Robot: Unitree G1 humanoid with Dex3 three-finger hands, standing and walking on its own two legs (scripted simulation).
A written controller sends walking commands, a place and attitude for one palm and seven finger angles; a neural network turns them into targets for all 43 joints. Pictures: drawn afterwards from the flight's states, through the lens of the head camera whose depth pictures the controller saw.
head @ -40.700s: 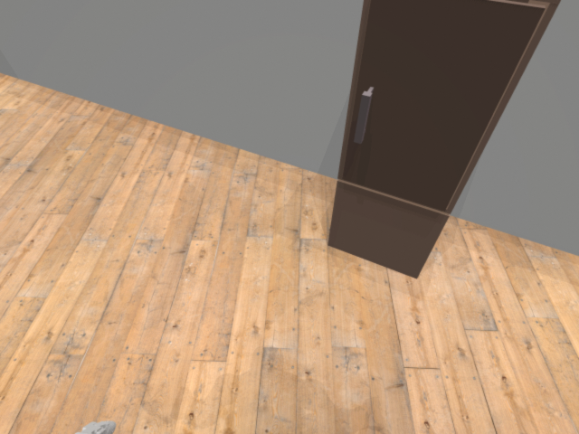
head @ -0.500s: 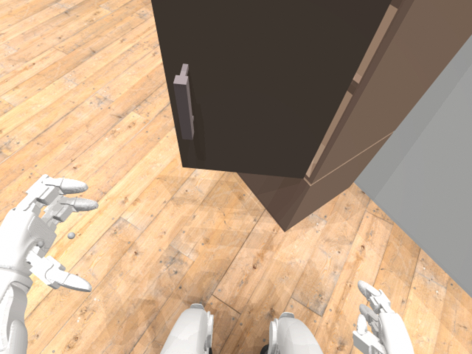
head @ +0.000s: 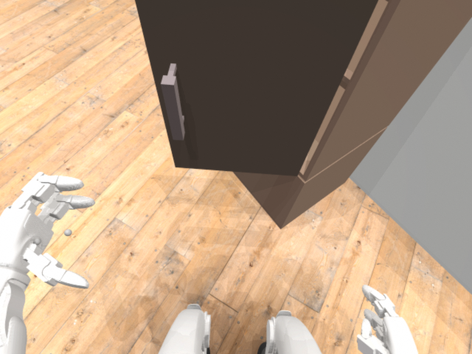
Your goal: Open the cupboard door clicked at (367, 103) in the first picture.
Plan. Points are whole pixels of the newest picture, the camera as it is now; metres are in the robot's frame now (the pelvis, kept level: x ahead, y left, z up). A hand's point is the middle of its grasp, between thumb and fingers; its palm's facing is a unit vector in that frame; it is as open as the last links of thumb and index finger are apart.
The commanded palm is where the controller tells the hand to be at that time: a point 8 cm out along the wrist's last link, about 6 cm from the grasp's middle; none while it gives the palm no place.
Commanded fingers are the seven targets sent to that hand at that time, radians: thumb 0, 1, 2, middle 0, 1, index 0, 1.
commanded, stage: raise the hand with hooked fingers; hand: left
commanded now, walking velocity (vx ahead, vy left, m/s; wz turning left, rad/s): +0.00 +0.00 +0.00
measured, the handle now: (176, 104) +0.56 +0.16 +0.04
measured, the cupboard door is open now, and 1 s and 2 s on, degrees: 51 51 51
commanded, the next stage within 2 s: move the hooked fingers beside the handle in 0.04 s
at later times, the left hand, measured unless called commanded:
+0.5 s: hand (89, 204) +0.33 +0.25 +0.04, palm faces -0.03 -1.00 -0.04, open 14.0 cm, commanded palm +0.31 +0.30 +0.05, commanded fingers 0.00 -0.50 0.30 -0.30 -1.20 -0.30 -1.20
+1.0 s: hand (113, 167) +0.40 +0.24 +0.04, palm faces -0.03 -1.00 -0.03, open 14.0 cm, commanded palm +0.39 +0.29 +0.04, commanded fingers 0.00 -0.50 0.30 -0.30 -1.20 -0.30 -1.20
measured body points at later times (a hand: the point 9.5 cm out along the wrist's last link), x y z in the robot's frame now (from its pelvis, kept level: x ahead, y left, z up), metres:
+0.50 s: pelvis +0.00 +0.00 +0.00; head +0.10 +0.02 +0.43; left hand +0.33 +0.31 +0.04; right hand +0.16 -0.26 -0.09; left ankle +0.03 +0.10 -0.63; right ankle +0.03 -0.12 -0.63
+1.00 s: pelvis +0.00 +0.00 +0.00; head +0.12 +0.02 +0.43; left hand +0.40 +0.29 +0.04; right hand +0.11 -0.27 -0.10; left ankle +0.03 +0.10 -0.63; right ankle +0.03 -0.12 -0.63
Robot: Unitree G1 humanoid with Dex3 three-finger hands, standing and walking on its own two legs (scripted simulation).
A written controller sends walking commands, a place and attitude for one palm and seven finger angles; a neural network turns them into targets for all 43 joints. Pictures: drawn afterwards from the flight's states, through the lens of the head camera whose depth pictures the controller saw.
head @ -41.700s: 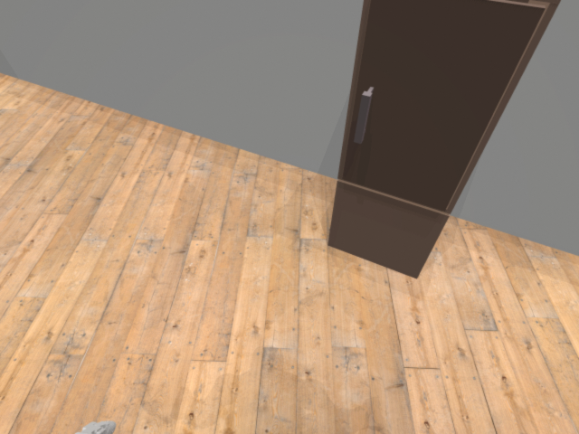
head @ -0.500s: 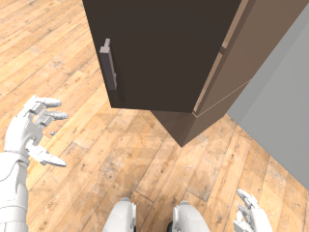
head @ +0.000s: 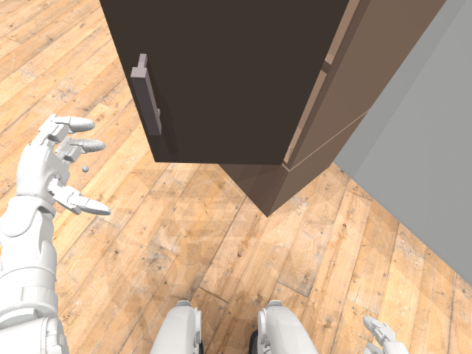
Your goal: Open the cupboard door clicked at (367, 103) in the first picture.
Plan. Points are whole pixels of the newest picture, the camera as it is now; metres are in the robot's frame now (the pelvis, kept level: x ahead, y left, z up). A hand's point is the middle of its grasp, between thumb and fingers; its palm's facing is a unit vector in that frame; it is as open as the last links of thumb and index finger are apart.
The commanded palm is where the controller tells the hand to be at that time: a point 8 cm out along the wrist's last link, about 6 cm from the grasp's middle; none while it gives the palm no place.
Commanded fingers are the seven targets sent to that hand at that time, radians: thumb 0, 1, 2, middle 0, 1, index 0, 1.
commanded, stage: move the hooked fingers beside the handle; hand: left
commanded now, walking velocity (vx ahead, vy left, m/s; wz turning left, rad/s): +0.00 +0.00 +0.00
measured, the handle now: (149, 97) +0.55 +0.17 +0.04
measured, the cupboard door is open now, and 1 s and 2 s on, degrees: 51 51 51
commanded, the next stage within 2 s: slide the fingers in behind the handle in 1.54 s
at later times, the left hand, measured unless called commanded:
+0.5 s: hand (108, 135) +0.47 +0.23 +0.04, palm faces -0.01 -1.00 -0.02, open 14.0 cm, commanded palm +0.45 +0.28 +0.04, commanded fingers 0.00 -0.50 0.30 -0.30 -1.20 -0.30 -1.20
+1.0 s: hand (116, 123) +0.50 +0.22 +0.03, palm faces +0.00 -1.00 -0.03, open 14.0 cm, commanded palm +0.47 +0.26 +0.03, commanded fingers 0.00 -0.50 0.30 -0.30 -1.20 -0.30 -1.20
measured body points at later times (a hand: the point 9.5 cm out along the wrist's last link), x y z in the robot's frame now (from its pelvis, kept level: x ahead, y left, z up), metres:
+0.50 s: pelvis +0.00 +0.00 -0.01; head +0.14 +0.02 +0.41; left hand +0.46 +0.28 +0.04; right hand +0.06 -0.27 -0.12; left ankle +0.02 +0.10 -0.63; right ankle +0.03 -0.12 -0.63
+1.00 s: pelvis +0.00 +0.00 -0.01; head +0.16 +0.03 +0.41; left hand +0.49 +0.27 +0.03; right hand +0.01 -0.27 -0.12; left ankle +0.02 +0.10 -0.63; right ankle +0.03 -0.12 -0.63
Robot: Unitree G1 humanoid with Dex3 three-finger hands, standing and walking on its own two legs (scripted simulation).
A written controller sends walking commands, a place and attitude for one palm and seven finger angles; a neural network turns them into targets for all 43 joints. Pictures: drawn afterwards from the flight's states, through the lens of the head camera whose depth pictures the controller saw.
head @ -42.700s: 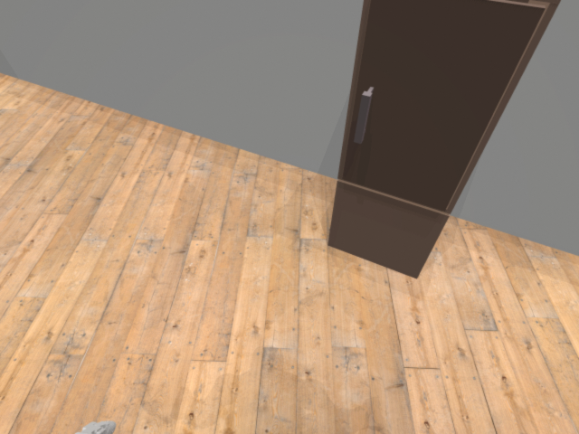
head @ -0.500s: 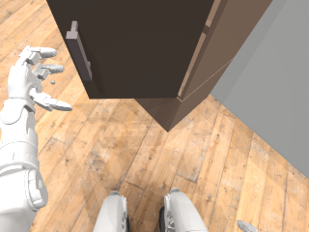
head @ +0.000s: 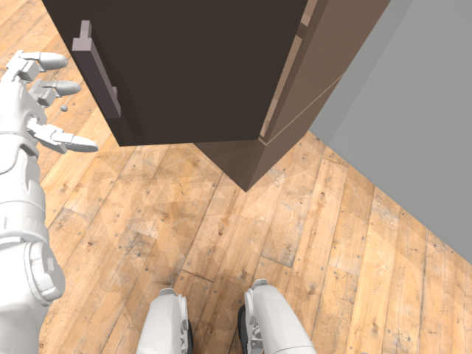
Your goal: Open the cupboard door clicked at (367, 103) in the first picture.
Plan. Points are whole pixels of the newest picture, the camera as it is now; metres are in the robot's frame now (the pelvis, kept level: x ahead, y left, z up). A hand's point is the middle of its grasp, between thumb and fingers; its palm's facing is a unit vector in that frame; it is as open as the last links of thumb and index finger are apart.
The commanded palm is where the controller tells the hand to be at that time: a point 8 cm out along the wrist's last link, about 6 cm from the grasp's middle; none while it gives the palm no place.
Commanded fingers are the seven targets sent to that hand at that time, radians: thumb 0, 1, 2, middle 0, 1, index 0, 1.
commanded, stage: move the hooked fingers beside the handle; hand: left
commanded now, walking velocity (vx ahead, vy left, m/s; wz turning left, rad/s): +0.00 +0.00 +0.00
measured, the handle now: (101, 74) +0.55 +0.18 +0.06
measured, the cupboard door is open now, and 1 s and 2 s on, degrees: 51 51 51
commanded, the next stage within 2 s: slide the fingers in behind the handle in 0.54 s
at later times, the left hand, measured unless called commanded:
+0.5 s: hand (63, 111) +0.49 +0.24 +0.04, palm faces +0.02 -1.00 -0.02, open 14.0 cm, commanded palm +0.47 +0.28 +0.05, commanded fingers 0.00 -0.50 0.30 -0.30 -1.20 -0.30 -1.20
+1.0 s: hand (82, 109) +0.50 +0.21 +0.04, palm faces +0.02 -1.00 -0.01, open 14.0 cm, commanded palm +0.47 +0.25 +0.05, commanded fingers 0.00 -0.50 0.30 -0.30 -1.20 -0.30 -1.20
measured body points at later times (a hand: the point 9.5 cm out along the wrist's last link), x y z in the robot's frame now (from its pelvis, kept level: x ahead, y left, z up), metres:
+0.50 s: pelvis +0.00 +0.00 +0.00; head +0.16 +0.04 +0.42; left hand +0.49 +0.29 +0.05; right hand +0.05 -0.27 -0.11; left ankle +0.02 +0.10 -0.62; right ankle +0.04 -0.12 -0.61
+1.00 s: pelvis +0.00 +0.00 +0.00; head +0.15 +0.03 +0.42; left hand +0.49 +0.26 +0.05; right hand +0.04 -0.27 -0.11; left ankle +0.02 +0.10 -0.62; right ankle +0.04 -0.12 -0.62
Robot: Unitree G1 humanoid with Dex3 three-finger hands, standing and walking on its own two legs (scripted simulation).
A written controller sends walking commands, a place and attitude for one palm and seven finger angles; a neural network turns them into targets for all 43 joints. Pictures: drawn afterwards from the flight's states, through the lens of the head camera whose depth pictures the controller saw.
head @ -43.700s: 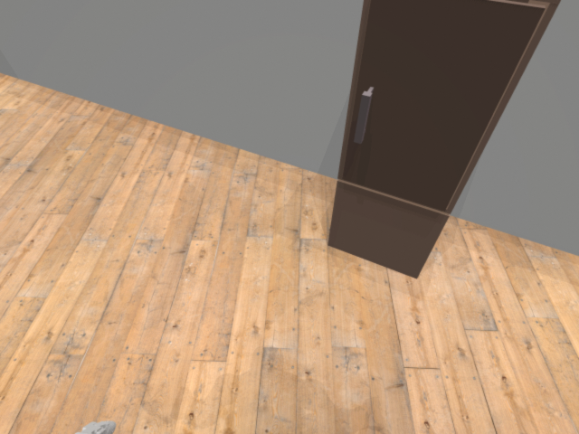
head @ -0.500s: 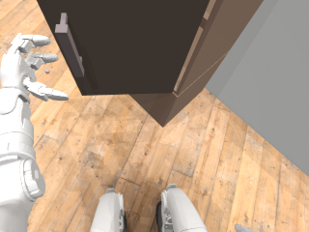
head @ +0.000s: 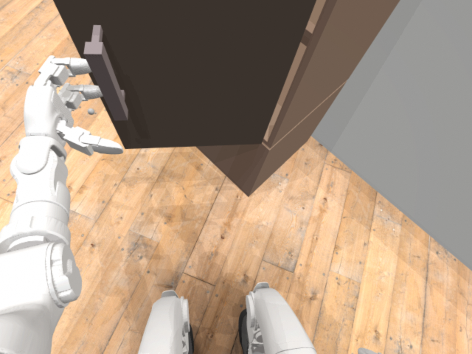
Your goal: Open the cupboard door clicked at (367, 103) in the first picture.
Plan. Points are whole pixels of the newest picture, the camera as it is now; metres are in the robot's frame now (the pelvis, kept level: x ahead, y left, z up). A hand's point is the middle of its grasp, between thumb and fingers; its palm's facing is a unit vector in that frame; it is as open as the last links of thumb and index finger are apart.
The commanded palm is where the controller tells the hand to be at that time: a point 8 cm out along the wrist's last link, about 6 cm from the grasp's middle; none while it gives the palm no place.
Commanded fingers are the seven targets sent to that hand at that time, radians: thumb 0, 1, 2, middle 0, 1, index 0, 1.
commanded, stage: slide the fingers in behind the handle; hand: left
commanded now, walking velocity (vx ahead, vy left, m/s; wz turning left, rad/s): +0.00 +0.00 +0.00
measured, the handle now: (110, 77) +0.55 +0.18 +0.05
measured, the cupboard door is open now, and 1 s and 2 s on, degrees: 51 51 51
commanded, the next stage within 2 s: close the thumb around the handle in 1.24 s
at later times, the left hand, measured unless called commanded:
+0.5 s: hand (114, 112) +0.49 +0.17 +0.05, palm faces +0.01 -1.00 -0.02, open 14.0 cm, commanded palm +0.47 +0.21 +0.05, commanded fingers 0.00 -0.50 0.30 -0.30 -1.20 -0.30 -1.20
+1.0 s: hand (125, 111) +0.49 +0.15 +0.05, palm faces +0.04 -1.00 -0.02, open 14.1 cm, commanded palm +0.47 +0.19 +0.05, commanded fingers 0.00 -0.50 0.30 -0.30 -1.20 -0.30 -1.20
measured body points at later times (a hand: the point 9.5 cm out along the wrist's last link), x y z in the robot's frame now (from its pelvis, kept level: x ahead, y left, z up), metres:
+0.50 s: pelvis +0.00 -0.01 +0.00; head +0.15 +0.02 +0.43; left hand +0.49 +0.22 +0.05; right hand +0.04 -0.27 -0.11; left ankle +0.02 +0.10 -0.62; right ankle +0.04 -0.12 -0.62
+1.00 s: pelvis +0.00 -0.01 +0.00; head +0.15 +0.01 +0.43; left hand +0.49 +0.20 +0.05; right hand +0.04 -0.27 -0.11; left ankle +0.02 +0.10 -0.62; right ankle +0.04 -0.12 -0.62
